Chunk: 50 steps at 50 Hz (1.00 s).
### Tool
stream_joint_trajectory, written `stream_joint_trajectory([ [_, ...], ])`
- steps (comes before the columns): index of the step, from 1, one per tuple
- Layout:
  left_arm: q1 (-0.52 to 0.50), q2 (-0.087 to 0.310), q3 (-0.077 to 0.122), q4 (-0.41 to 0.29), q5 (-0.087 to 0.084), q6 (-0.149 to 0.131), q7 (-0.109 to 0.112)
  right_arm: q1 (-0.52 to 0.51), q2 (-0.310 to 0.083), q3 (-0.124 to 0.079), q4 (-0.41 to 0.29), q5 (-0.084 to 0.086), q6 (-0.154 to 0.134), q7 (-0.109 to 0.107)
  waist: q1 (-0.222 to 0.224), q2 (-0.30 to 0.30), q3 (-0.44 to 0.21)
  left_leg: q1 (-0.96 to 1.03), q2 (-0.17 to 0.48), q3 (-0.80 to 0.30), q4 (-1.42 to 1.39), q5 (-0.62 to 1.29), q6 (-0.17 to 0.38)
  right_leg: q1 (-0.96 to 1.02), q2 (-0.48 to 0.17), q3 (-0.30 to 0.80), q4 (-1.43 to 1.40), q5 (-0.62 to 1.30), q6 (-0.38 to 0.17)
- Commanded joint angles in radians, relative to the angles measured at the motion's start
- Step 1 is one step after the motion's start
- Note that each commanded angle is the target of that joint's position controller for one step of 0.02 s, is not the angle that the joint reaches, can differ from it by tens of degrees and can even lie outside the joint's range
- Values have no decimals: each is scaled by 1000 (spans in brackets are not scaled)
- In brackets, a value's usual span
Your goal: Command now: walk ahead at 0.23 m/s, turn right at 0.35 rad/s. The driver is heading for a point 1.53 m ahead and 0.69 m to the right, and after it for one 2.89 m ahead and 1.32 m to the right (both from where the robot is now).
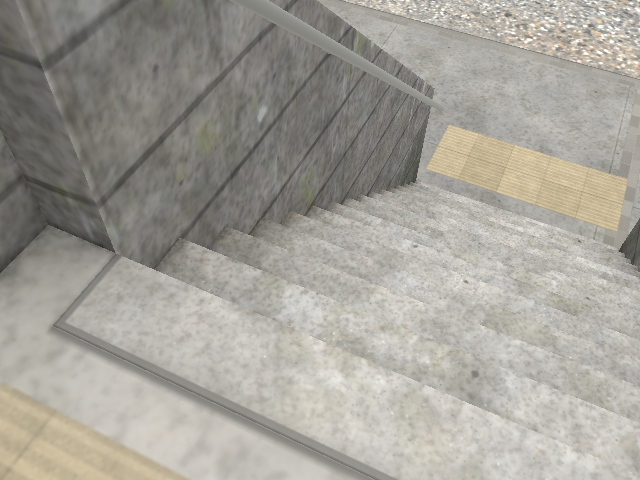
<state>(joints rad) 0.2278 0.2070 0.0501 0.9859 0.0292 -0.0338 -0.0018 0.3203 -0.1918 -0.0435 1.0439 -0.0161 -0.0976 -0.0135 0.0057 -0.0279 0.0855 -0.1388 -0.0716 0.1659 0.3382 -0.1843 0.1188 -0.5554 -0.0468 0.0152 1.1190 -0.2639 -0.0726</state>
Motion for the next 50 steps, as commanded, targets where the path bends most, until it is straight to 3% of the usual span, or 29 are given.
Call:
stream_joint_trajectory([
  [1, 92, 10, 2, -23, -3, 24, -6, 1, -85, -5, -55, 2, -12, -13, 52, 102, -29, -59, 264, -49, -94, 756, 45, 46, -6, -44, -108, 112, 16],
  [4, -11, -7, -11, -65, -6, 23, -14, 27, -88, -1, -58, 9, 4, -29, 17, 125, -46, -21, 248, 16, -49, 781, 16, 80, 13, -102, -299, 219, 17],
  [8, -38, 10, -9, -94, 8, 27, -8, 71, -108, -12, -55, 6, 26, -46, -7, 129, -73, 80, 293, 29, 67, 797, 22, 112, 44, -142, -407, 166, -2],
  [11, 26, 30, 5, -92, 14, 22, 0, 57, -130, -26, -71, 4, 47, -55, 16, 128, -97, 96, 321, 29, 263, 830, 26, 193, 86, -155, -491, 44, -47],
  [12, 94, 40, 13, -80, 15, 10, 4, 39, -142, -34, -79, 7, 55, -53, 59, 87, -129, 68, 309, 45, 412, 763, 3, 280, 93, -140, -593, 124, -69],
  [13, 164, 123, 38, -82, 16, -4, 12, 40, -161, -43, -103, 11, 57, -48, 103, -26, -195, -60, 248, 64, 673, 471, -56, 438, -22, 31, -673, 516, -126],
  [14, 153, 241, 70, -94, 2, 5, 19, 95, -65, -27, -154, 8, 68, -37, 34, -215, -262, -357, 42, 42, 995, -482, -106, 637, -312, 377, -619, 1124, -307],
  [15, 168, 241, 73, -111, -35, 27, 17, 73, -76, -24, -165, -2, 88, -34, 67, -102, -361, -387, 49, -164, 1053, -479, -115, 594, -352, 487, -710, 861, -393],
  [16, 95, 197, 67, -130, -27, 44, 22, 8, -87, -27, -181, 2, 98, -36, 53, -32, -236, -434, 81, -182, 1058, -406, -122, 473, -320, 441, -772, 564, -372],
  [17, 32, 142, 51, -142, -17, 58, 29, -51, -92, -31, -194, 1, 97, -37, 32, 9, -119, -457, 99, -187, 1001, -330, -123, 359, -260, 387, -819, 391, -320],
  [18, 3, 114, 42, -150, -16, 64, 33, -73, -109, -39, -203, -6, 97, -40, 12, 21, -79, -444, 112, -192, 932, -272, -128, 303, -205, 332, -840, 321, -268],
  [20, -8, 103, 39, -166, -8, 61, 33, -46, -93, -40, -202, -20, 116, -38, -9, -4, -103, -385, 98, -185, 869, -212, -136, 261, -138, 270, -841, 319, -224],
  [23, 9, 151, 54, -183, -3, 45, 20, -48, -69, -34, -219, -10, 133, -32, -15, -13, -150, -380, 85, -193, 785, -199, -149, 291, -106, 267, -826, 340, -201],
  [27, 31, 170, 63, -206, -2, 61, 17, -123, -92, -35, -266, -7, 146, -35, 16, -79, -149, -398, 75, -207, 649, -208, -162, 316, -84, 340, -868, 35, -173],
  [29, 36, 180, 69, -220, 0, 69, 14, -149, -98, -34, -285, -3, 145, -36, 28, -91, -143, -388, 66, -212, 590, -217, -160, 319, -87, 385, -883, -52, -167],
  [33, 22, 190, 77, -244, 3, 78, 9, -146, -100, -27, -307, 8, 130, -39, 33, -103, -151, -299, 32, -210, 465, -246, -135, 311, -86, 445, -883, -53, -151],
  [36, -9, 186, 80, -260, 0, 87, 1, -64, -106, -25, -302, 23, 116, -41, 5, -125, -155, -148, -7, -198, 273, -248, -92, 263, -61, 479, -887, -41, -109],
  [37, -26, 183, 81, -265, -8, 89, 0, -9, -106, -26, -291, 24, 111, -44, -26, -122, -150, -62, -15, -192, 144, -195, -76, 226, -39, 479, -881, -80, -78],
  [38, -43, 168, 78, -275, -20, 87, 3, 42, -128, -31, -282, 16, 107, -52, -51, -93, -138, 43, 22, -212, -11, -139, -63, 150, 11, 450, -853, -160, -22],
  [39, 12, 110, 66, -280, -31, 85, 9, 29, -215, -49, -300, 4, 104, -62, -15, 95, -145, 111, 240, -436, -141, -294, -23, 53, 110, 330, -638, -274, 37],
  [40, 8, 105, 70, -292, -29, 77, 18, -96, -292, -57, -359, -9, 104, -60, 0, 261, -92, 24, 479, -701, -208, -279, 67, -108, 266, 100, -362, -311, 66],
  [41, -29, 183, 85, -283, 9, 71, 16, -139, -244, -47, -365, -27, 105, -54, 10, 146, -44, -100, 466, -615, -166, -90, 116, -68, 170, 113, -186, -264, 79],
  [42, 4, 184, 90, -265, 11, 71, 7, -187, -181, -28, -377, -21, 100, -52, 54, 95, -55, -132, 385, -495, -119, 57, 91, -5, 168, 116, -86, -200, 76],
  [43, 50, 174, 89, -246, 11, 77, 0, -216, -157, -20, -386, -17, 97, -46, 78, 98, -69, -121, 320, -388, -85, 167, 62, 13, 168, 105, 0, -153, 80],
  [45, 88, 173, 87, -231, 6, 92, -16, -209, -149, -16, -411, -12, 97, -43, 65, 165, -101, -49, 274, -280, -41, 323, 61, -18, 159, 66, 119, -134, 102],
  [50, -43, 143, 59, -291, -13, 111, -33, -24, -193, -36, -384, -13, 101, -38, -40, 171, -113, 168, 314, -250, 34, 541, 94, -91, 119, 31, -19, -163, 150],
])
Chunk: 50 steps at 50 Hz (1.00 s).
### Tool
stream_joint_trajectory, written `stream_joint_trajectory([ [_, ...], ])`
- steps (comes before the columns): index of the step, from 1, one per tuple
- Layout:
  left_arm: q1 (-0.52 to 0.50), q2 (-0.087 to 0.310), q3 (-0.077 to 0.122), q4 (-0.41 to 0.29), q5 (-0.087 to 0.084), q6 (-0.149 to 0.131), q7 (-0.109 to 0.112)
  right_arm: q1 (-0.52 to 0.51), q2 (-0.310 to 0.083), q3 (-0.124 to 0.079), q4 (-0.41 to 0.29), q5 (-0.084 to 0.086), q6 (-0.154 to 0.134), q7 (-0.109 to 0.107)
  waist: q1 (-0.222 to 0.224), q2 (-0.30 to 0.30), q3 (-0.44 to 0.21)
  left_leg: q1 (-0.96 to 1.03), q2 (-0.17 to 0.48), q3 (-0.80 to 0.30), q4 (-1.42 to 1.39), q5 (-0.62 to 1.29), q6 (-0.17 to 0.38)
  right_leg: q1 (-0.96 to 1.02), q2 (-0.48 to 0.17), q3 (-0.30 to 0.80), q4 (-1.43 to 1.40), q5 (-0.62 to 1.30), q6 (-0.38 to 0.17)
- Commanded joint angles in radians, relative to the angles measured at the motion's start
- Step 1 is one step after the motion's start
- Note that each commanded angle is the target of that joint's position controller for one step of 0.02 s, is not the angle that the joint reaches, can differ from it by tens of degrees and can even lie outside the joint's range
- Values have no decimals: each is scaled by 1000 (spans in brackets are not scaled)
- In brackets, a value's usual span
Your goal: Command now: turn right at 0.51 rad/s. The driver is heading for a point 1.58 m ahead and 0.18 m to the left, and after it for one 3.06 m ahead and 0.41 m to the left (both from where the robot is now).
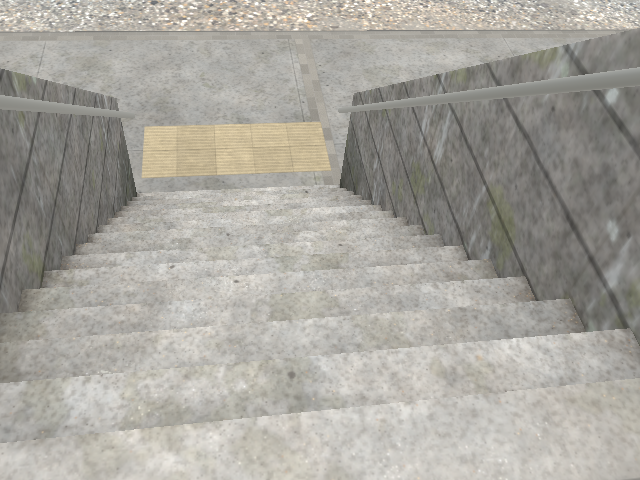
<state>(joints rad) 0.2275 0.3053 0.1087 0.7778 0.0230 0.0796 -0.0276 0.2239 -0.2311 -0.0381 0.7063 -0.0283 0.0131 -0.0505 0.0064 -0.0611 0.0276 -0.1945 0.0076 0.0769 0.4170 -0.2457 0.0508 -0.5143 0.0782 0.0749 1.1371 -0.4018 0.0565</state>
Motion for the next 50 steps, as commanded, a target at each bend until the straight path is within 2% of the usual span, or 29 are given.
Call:
stream_joint_trajectory([
  [1, -54, 39, -5, -91, -8, -1, -8, 89, -162, -45, -41, -2, -10, 2, -48, 212, -59, 234, 242, -161, -35, 612, 166, -113, -7, -29, -81, -39, 20],
  [5, -67, 14, -27, -110, -20, 2, -5, 51, -179, -50, -49, -6, -11, 23, -42, 247, -70, 138, 247, -126, -8, 586, 169, 79, -16, -79, -301, -87, -13],
  [8, -56, 15, -36, -117, -26, -6, 6, 49, -194, -52, -39, -3, -4, 35, -38, 268, -77, 103, 250, -140, 27, 600, 168, 189, -9, -122, -474, -65, -48],
  [9, -29, 6, -41, -108, -25, -13, 9, 37, -195, -52, -35, 3, 1, 37, -13, 252, -78, 83, 238, -130, 55, 577, 149, 252, -9, -132, -603, 25, -63],
  [10, 0, 2, -48, -97, -15, -26, 14, 32, -190, -50, -28, 12, 6, 37, 15, 217, -74, 29, 222, -109, 91, 507, 104, 353, -20, -122, -803, 205, -76],
  [11, 13, 42, -46, -95, 6, -42, 21, 70, -158, -42, -23, 14, 6, 39, 6, 123, -110, -84, 190, -79, 160, 313, 38, 511, -114, 14, -881, 292, -91],
  [12, -12, 134, -39, -123, 8, -56, 26, 112, -35, -5, -66, 13, 4, 52, -39, -174, -134, -269, 65, 13, 289, -204, -42, 612, -419, 333, -857, 680, -181],
  [13, 4, 55, -61, -102, -1, -69, 36, 47, -65, -5, -41, 19, 28, 39, 32, -122, -115, -164, 58, -74, 325, -354, -53, 428, -450, 267, -828, 768, -300],
  [14, -54, -4, -86, -99, 6, -76, 41, 54, -79, -8, -30, 28, 40, 44, -8, -88, -62, -138, 55, -101, 333, -326, -56, 389, -399, 197, -846, 703, -301],
  [15, -105, -19, -95, -97, 11, -77, 47, 50, -93, -14, -15, 28, 41, 49, -22, -85, -26, -135, 46, -109, 320, -275, -56, 364, -349, 136, -858, 623, -264],
  [17, -119, 30, -83, -89, 5, -77, 65, 82, -137, -33, 12, 14, 39, 56, -32, -115, -18, -137, 9, -93, 360, -195, -62, 382, -282, 38, -825, 721, -223],
  [18, -85, 47, -77, -82, 3, -75, 65, 102, -138, -33, 23, 11, 37, 57, -18, -99, -56, -147, -6, -85, 398, -196, -65, 417, -280, 26, -832, 650, -227],
  [19, -42, 73, -65, -72, 1, -71, 64, 99, -140, -36, 23, 6, 35, 59, 3, -88, -57, -198, -14, -74, 458, -205, -65, 445, -295, 46, -858, 477, -239],
  [21, 20, 82, -54, -56, 5, -63, 58, 47, -149, -44, 4, 0, 38, 69, 42, -69, 11, -339, -2, -89, 538, -206, -60, 463, -333, 117, -954, 30, -261],
  [23, 29, 72, -50, -48, 6, -72, 57, 3, -136, -46, -18, -1, 36, 81, 45, -71, 80, -434, 15, -99, 536, -170, -58, 475, -356, 142, -1017, -116, -265],
  [26, 35, 63, -43, -41, 10, -103, 54, -3, -107, -43, -25, -4, 23, 93, 34, -37, 57, -430, 29, -84, 482, -130, -48, 503, -366, 96, -1024, -67, -269],
  [28, 34, 68, -37, -37, 10, -119, 50, -14, -93, -39, -38, -4, 19, 101, 30, -42, 43, -387, 38, -66, 421, -118, -34, 483, -369, 53, -1020, -50, -267],
  [33, 20, 120, -14, -39, 10, -134, 36, -25, -108, -38, -73, 5, 14, 120, 7, -61, 42, -185, 27, -3, 254, -118, 22, 349, -372, -43, -981, -74, -241],
  [35, -2, 130, -10, -42, 3, -126, 33, 62, -108, -39, -49, -3, 4, 117, -47, -17, 27, -13, -14, 42, 147, -64, 45, 251, -344, -116, -862, -94, -212],
  [36, 7, 111, -17, -44, 8, -123, 33, 162, -132, -50, -10, -10, -5, 110, -82, 39, -7, 127, -51, 39, 116, -110, 58, 171, -300, -175, -707, -63, -191],
  [37, 5, 49, -40, -59, 22, -119, 29, 312, -202, -72, 33, -17, -18, 95, -144, 260, -61, 268, 75, -194, -25, -294, 93, 51, -212, -288, -340, -14, -147],
  [38, -69, -7, -58, -149, 23, -122, 16, 349, -328, -91, -1, 3, -29, 84, -147, 456, -59, 369, 343, -815, -263, -573, 224, -304, -33, -219, -55, -221, -97],
  [39, -97, 61, -48, -150, 38, -124, 12, 294, -281, -79, -14, 17, -23, 73, -133, 271, 6, 301, 365, -828, -294, -536, 267, -381, -94, -60, 43, -159, -96],
  [40, -92, 87, -41, -138, 23, -133, 1, 240, -237, -65, -25, 12, -21, 66, -91, 192, 45, 237, 327, -715, -250, -432, 250, -360, -135, -41, 48, -47, -99],
  [41, -58, 91, -42, -116, 14, -140, -5, 202, -209, -56, -26, 9, -25, 66, -50, 131, 54, 184, 263, -595, -235, -281, 216, -301, -160, -40, 1, 42, -92],
  [43, -4, 86, -45, -81, 31, -129, -8, 155, -188, -46, -43, 18, -43, 57, -12, 130, 26, 140, 168, -446, -238, -16, 177, -205, -169, -58, -54, 141, -64],
  [44, 12, 78, -47, -71, 33, -117, -8, 164, -181, -42, -37, 23, -54, 57, -2, 130, 7, 142, 152, -402, -232, 115, 176, -187, -160, -72, -53, 171, -53],
  [47, -31, 49, -56, -77, 25, -94, -3, 232, -166, -35, -2, 35, -69, 55, -10, 111, 14, 158, 129, -320, -220, 373, 167, -218, -154, -98, -101, 240, -31],
  [50, -120, 33, -62, -104, 16, -91, -4, 284, -156, -27, 29, 38, -69, 50, -38, 127, 39, 195, 119, -251, -217, 526, 130, -263, -153, -123, -203, 327, -39],
])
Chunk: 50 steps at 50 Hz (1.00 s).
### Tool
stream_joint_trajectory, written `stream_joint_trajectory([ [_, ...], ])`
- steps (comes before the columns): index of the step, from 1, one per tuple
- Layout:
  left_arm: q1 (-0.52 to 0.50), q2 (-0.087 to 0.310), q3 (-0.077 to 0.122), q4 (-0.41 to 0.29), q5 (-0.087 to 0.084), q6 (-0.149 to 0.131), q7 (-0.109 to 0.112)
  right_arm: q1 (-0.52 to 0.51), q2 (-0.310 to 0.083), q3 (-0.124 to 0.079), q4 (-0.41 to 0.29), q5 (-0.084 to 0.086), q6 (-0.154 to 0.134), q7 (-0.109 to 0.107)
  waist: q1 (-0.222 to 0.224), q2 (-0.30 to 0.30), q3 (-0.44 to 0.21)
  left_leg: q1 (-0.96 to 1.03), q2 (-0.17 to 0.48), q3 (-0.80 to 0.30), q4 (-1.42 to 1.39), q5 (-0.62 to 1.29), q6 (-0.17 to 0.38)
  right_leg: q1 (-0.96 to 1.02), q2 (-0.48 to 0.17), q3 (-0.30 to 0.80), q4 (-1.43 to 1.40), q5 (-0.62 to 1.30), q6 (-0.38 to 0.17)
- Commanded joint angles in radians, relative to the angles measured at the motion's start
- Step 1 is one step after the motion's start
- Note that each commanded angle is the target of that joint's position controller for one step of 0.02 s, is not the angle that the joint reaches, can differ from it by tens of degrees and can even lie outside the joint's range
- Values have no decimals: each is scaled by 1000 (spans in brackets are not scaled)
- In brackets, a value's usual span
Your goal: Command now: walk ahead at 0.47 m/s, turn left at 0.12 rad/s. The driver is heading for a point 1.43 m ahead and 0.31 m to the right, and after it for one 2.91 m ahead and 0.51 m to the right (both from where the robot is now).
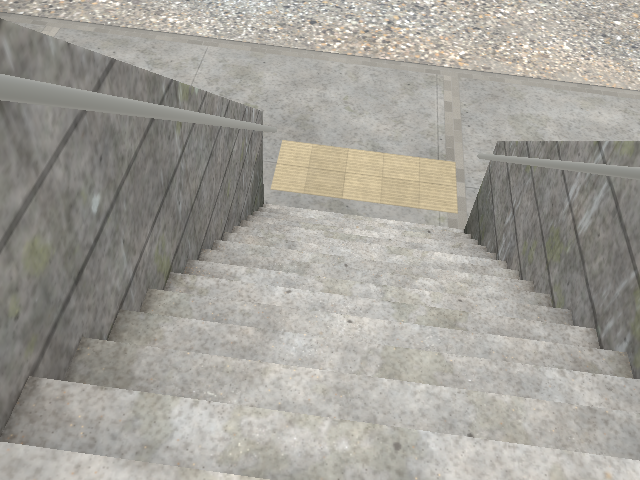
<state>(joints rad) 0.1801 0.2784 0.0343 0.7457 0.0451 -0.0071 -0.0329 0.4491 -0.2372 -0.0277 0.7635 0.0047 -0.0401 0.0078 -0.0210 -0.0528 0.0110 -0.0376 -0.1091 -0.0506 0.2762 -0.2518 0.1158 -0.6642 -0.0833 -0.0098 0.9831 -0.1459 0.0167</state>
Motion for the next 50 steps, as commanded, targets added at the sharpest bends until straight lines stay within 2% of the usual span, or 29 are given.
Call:
stream_joint_trajectory([
  [1, -101, 52, 9, -79, -9, -5, -1, 66, -144, -34, -22, 2, -17, -9, -18, 120, 62, 42, 231, -99, -74, 570, 52, -105, 14, -47, -92, 103, -8],
  [6, -230, 31, -6, -119, -22, -14, -22, 85, -145, -24, 10, -15, -18, -26, -50, 94, 111, 68, 257, -28, -93, 679, 18, -25, 78, -84, -328, 156, -72],
  [8, -197, 40, -5, -117, -28, -21, -21, 55, -167, -25, 22, -20, -17, -38, -20, 115, 94, 94, 270, 17, -59, 854, -6, 74, 119, -93, -385, 119, -109],
  [9, -127, 52, 0, -99, -24, -20, -11, 46, -182, -28, 29, -20, -20, -47, 1, 138, 54, 94, 257, 49, 9, 1056, -24, 187, 173, -124, -374, 64, -121],
  [11, 199, 108, 25, -1, -33, -14, 7, -31, -212, -38, 25, -29, -13, -63, 145, 176, -86, 64, 273, 75, 336, 1274, -61, 472, 207, -69, -309, -38, -165],
  [12, 358, 131, 41, 31, -34, -19, 20, -92, -235, -46, 8, -20, -9, -62, 242, 127, -138, -19, 234, 118, 622, 1073, -76, 623, 156, 3, -470, -22, -202],
  [13, 421, 198, 55, 38, -30, -21, 33, -68, -146, -26, -19, -21, -14, -52, 214, -63, -229, -185, 124, 159, 1006, 363, -68, 784, -86, 301, -485, 39, -266],
  [14, 331, 212, 59, 23, -47, -12, 24, 46, -110, -25, -44, -24, -16, -24, 65, -188, -295, -572, -36, 32, 1248, -282, -104, 989, -243, 831, -582, 85, -428],
  [15, 249, 179, 64, -2, -72, -11, 20, -33, -157, -21, -54, -49, -22, -24, 92, -51, -202, -688, 43, -63, 1245, -192, -82, 906, -223, 753, -637, -23, -431],
  [16, 189, 140, 54, -18, -62, -7, 23, -115, -179, -21, -78, -37, -35, -20, 83, 1, -85, -702, 83, -50, 1207, -117, -85, 756, -200, 641, -673, -20, -415],
  [17, 132, 110, 43, -27, -44, -11, 23, -138, -194, -27, -79, -29, -34, -26, 30, 104, 25, -619, 132, -51, 1049, -55, -92, 557, -158, 519, -706, 132, -379],
  [18, 139, 104, 39, -17, -42, -21, 27, -148, -177, -24, -89, -37, -15, -31, 3, 109, 40, -541, 154, -40, 948, -66, -112, 461, -105, 450, -717, 225, -345],
  [20, 172, 113, 36, -1, -48, -41, 26, -133, -145, -13, -97, -52, 27, -32, -18, 56, 13, -441, 163, -7, 804, -84, -145, 399, -39, 364, -733, 349, -314],
  [22, 189, 131, 36, 0, -61, -47, 26, -168, -130, -12, -114, -41, 48, -43, -22, 26, 6, -430, 145, 25, 711, -25, -161, 389, -9, 302, -705, 643, -299],
  [24, 197, 132, 34, -7, -63, -29, 40, -207, -82, 5, -129, -49, 63, -41, -10, 19, -46, -418, 112, 76, 730, 111, -164, 412, 24, 233, -613, 1018, -222],
  [25, 190, 129, 31, -20, -68, -18, 46, -212, -86, 5, -128, -49, 66, -38, -7, 13, -74, -414, 106, 79, 734, 155, -161, 418, 50, 211, -574, 1059, -184],
  [26, 188, 135, 30, -37, -43, -8, 54, -148, -108, -8, -84, -39, 64, -37, -1, -4, -150, -415, 97, 86, 852, 269, -141, 460, 41, 222, -516, 1062, -174],
  [28, 219, 141, 35, -57, -38, 15, 65, -197, -164, -30, -102, -39, 66, -39, 25, 16, -142, -541, 113, 48, 921, 198, -131, 522, 29, 294, -466, 978, -173],
  [33, 253, 146, 53, -92, -31, 48, 94, -291, -154, -24, -138, -51, 37, -41, 70, -15, -74, -751, 123, -1, 916, 94, -115, 652, -16, 442, -341, 987, -259],
  [36, 186, 139, 51, -121, -33, 45, 94, -263, -164, -25, -128, -47, 24, -44, 53, -31, -59, -660, 107, 3, 844, 49, -116, 593, -26, 459, -296, 1111, -250],
  [38, 53, 133, 45, -151, -47, 39, 89, -144, -152, -22, -91, -44, 22, -44, -24, -50, -76, -390, 89, 35, 726, 52, -93, 413, 21, 378, -238, 1205, -194],
  [39, -69, 129, 40, -172, -58, 27, 80, 27, -168, -31, -53, -32, 21, -49, -129, -65, -91, -154, 92, 40, 617, 82, -77, 251, 47, 352, -146, 1143, -144],
  [40, -177, 131, 42, -182, -81, 13, 75, 223, -180, -45, -4, -27, 21, -50, -277, 18, -97, 40, 126, 53, 451, 244, -35, 108, 132, 301, 122, 833, -88],
  [41, -145, 75, 38, -180, -82, 10, 72, 169, -173, -35, -13, -3, 22, -45, -223, 265, -20, 44, 297, -139, 262, 877, 62, -26, 345, 179, 452, -316, -44],
  [42, 95, 65, 38, -176, -48, 10, 93, 22, -199, -23, -64, 5, 9, -23, 21, 280, -4, -68, 457, -464, 226, 1214, 167, -43, 336, 261, 456, -419, -47],
  [43, 116, 104, 42, -120, -26, 25, 107, -52, -171, -16, -88, 16, -8, -9, 45, 186, 30, -151, 487, -507, 198, 1023, 211, -69, 276, 278, 457, -385, -39],
  [45, 2, 112, 43, -103, -24, 67, 102, -161, -105, 13, -110, -2, -18, -16, 67, 53, 52, -302, 409, -404, 146, 703, 164, 29, 201, 252, 330, -294, -8],
  [47, 10, 63, 32, -77, -23, 99, 75, -125, -123, 18, -85, -16, -27, -24, 78, 88, -13, -346, 345, -287, 143, 715, 125, 157, 193, 194, 224, -207, 1],
  [50, 9, 30, 23, -19, -32, 111, 62, -134, -125, 28, -85, -13, -35, -20, 83, 114, -95, -396, 293, -177, 184, 666, 78, 291, 193, 108, 237, 7, -20],
])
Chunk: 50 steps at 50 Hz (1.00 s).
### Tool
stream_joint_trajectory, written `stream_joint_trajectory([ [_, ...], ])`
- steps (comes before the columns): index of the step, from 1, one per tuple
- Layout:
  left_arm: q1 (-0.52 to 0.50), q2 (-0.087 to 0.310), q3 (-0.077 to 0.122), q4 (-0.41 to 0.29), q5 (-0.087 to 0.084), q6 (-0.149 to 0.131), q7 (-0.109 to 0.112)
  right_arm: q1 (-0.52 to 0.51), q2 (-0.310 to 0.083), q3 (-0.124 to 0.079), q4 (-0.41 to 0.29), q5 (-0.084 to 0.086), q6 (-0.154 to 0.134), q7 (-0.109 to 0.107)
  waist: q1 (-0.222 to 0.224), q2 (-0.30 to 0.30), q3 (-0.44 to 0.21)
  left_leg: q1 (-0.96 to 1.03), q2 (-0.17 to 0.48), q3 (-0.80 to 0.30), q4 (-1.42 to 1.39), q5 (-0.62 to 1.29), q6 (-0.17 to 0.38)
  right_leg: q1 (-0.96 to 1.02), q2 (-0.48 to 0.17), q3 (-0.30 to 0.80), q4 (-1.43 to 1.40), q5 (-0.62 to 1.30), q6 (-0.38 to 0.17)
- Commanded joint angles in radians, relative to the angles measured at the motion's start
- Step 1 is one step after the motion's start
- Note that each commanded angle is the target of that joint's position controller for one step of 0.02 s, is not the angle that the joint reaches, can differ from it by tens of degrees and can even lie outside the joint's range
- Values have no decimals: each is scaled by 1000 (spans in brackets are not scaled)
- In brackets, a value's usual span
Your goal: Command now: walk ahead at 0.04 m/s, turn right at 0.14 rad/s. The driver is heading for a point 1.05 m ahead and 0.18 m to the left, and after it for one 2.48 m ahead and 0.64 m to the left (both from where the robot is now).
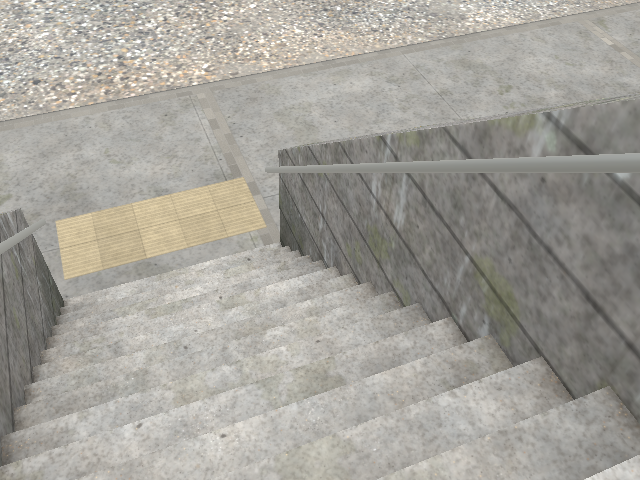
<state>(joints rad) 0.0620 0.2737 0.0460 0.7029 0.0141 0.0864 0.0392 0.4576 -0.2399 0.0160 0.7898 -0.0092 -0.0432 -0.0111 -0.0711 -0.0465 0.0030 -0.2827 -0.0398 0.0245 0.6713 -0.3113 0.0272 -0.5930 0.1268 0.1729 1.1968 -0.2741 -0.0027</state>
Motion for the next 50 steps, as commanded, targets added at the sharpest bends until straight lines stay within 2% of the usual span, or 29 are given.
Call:
stream_joint_trajectory([
  [1, 96, 29, 6, 27, 2, 17, -13, -143, -120, -13, -109, 5, -28, -1, 124, 113, -81, -132, 205, -227, -209, 700, 145, 220, -28, -94, -21, 128, 1],
  [4, 21, -5, -27, 21, 7, 6, -18, -96, -117, -19, -63, -3, 0, -5, 75, 189, -22, 38, 183, -190, -225, 776, 104, 190, -108, -100, -346, -63, 17],
  [7, 100, -26, -45, 76, -10, -20, -21, -84, -104, -29, -26, 0, 37, -5, 71, 224, -49, 104, 176, -174, -217, 849, 92, 375, -121, -145, -651, 7, 9],
  [8, 136, -31, -51, 98, -9, -37, -23, -91, -102, -35, -17, 14, 47, -4, 86, 172, -41, 90, 157, -170, -197, 798, 71, 475, -137, -145, -826, 207, -1],
  [9, 153, 36, -36, 127, -17, -55, -16, -19, -92, -44, -11, 26, 57, -5, 34, 11, -50, 58, 114, -140, -179, 564, 27, 592, -222, -66, -796, 699, -24],
  [10, 63, 38, -41, 114, -35, -67, -10, 51, -49, -35, 9, 45, 70, -11, -21, -79, -58, 54, 89, -115, -257, 237, -13, 591, -279, -49, -769, 902, -70],
  [11, -28, 51, -39, 92, -43, -78, -12, 18, -16, -21, 22, 36, 85, -18, -15, -114, -43, 159, 60, -76, -276, 156, -39, 445, -277, -61, -807, 757, -88],
  [13, 15, 66, -38, 88, -24, -93, -16, -143, -93, -56, -19, 42, 89, -21, 52, -5, -74, 192, 43, -84, -226, 326, -19, 476, -251, -94, -808, 787, -76],
  [16, 49, 68, -29, 86, -33, -95, -2, -175, -70, -63, -36, 44, 94, -14, 60, 1, -104, 153, 64, -116, -211, 423, -7, 510, -228, -132, -803, 601, -63],
  [20, -15, 82, -19, 45, -20, -91, -8, -184, -47, -73, -55, 27, 116, -18, 60, -80, -99, 100, -3, -56, 6, 103, -7, 402, -320, -102, -838, 529, -143],
  [24, -68, 101, -9, 3, -7, -91, -13, -163, -76, -98, -79, 11, 124, -20, 47, -85, -78, 30, 27, -77, 189, -2, 33, 315, -401, -120, -751, 549, -199],
  [26, -43, 110, -2, 3, -2, -93, -14, -156, -92, -108, -86, 4, 120, -26, 60, -67, -84, 12, 37, -83, 213, -12, 45, 314, -424, -127, -669, 620, -199],
  [27, -7, 118, 4, 24, -6, -80, -14, -163, -62, -97, -106, 12, 114, -26, 43, -33, -53, 13, 20, -67, 32, 32, 46, 316, -355, -189, -647, 573, -154],
  [28, -21, 127, 15, 22, -7, -65, -15, -134, -74, -97, -100, 10, 109, -25, 35, 23, -34, 55, 39, -101, -58, 383, 51, 291, -282, -267, -552, 448, -102],
  [29, -32, 99, 14, -12, 0, -48, -14, -99, -150, -115, -97, 13, 103, -27, 31, 181, -31, 134, 139, -306, -121, 713, 97, 165, -172, -317, -408, 102, -41],
  [30, -45, 83, 6, -35, 9, -32, -16, -43, -201, -126, -106, 8, 98, -18, 6, 258, -20, 170, 241, -524, -202, 809, 177, 21, -91, -243, -205, -303, -10],
  [31, -35, 67, -7, -66, 10, -41, -19, -58, -298, -158, -125, 5, 91, -15, 16, 318, -87, 116, 287, -646, -291, 474, 297, -4, -89, -132, -95, -335, -15],
  [33, -100, 129, 14, -81, -8, -47, -19, -153, -209, -137, -154, 2, 96, -8, 42, 210, -2, 76, 228, -590, -320, 189, 296, -83, -102, -127, -59, -255, 3],
  [34, -93, 118, 12, -78, 0, -47, -16, -197, -176, -126, -176, 0, 99, -9, 56, 180, -8, 55, 198, -538, -299, 186, 272, -62, -114, -134, -76, -205, 14],
  [37, -51, 69, -1, -82, 22, -36, -26, -185, -164, -123, -194, -2, 104, -6, 50, 141, -52, 21, 149, -474, -259, 229, 255, 21, -105, -154, -127, -157, 26],
  [41, 14, 39, -22, -97, 13, -41, -32, -197, -162, -120, -203, -5, 106, 6, 44, 180, -82, -27, 118, -446, -249, 234, 232, 185, -96, -181, -302, -181, 18],
  [42, 165, 61, -9, -39, 19, -52, -32, -265, -144, -107, -224, -4, 89, 10, 91, 183, -174, -128, 140, -437, -201, 378, 238, 389, -91, -222, -87, 83, -2],
  [43, 70, 59, -16, -95, 10, -47, -31, -206, -155, -108, -211, -2, 97, 8, 65, 154, -82, -101, 111, -453, -241, 223, 217, 280, -98, -171, -398, -286, -4],
  [45, 164, 15, -29, -69, 18, -50, -33, -235, -137, -102, -198, 14, 108, -2, 112, 125, -52, -104, 94, -476, -172, 202, 179, 429, -98, -180, -624, -139, -17],
  [46, 266, 14, -29, -36, 32, -53, -31, -255, -98, -92, -202, 22, 115, -9, 150, 32, -32, -191, 29, -423, -13, 156, 135, 541, -122, -115, -749, -70, -36],
  [47, 317, 79, -26, -30, 45, -64, -28, -216, -22, -74, -212, 14, 110, -11, 118, -189, -19, -348, -125, -296, 266, -198, 81, 602, -342, 211, -833, 44, -82],
  [48, 340, 227, 25, -17, 5, -86, -42, -220, -129, -100, -232, 1, 108, -20, 102, -257, 59, -464, -149, -264, 328, -257, 60, 466, -453, 434, -917, 11, -160],
  [49, 295, 183, 21, -25, -9, -102, -49, -252, -178, -117, -208, -5, 101, -23, 85, -142, 96, -477, -111, -292, 388, -170, 52, 432, -446, 436, -940, -101, -187],
  [50, 236, 132, 7, -42, -6, -112, -50, -278, -172, -117, -190, -5, 95, -19, 68, -76, 108, -452, -101, -264, 425, -95, 37, 388, -409, 350, -931, -94, -201],
])
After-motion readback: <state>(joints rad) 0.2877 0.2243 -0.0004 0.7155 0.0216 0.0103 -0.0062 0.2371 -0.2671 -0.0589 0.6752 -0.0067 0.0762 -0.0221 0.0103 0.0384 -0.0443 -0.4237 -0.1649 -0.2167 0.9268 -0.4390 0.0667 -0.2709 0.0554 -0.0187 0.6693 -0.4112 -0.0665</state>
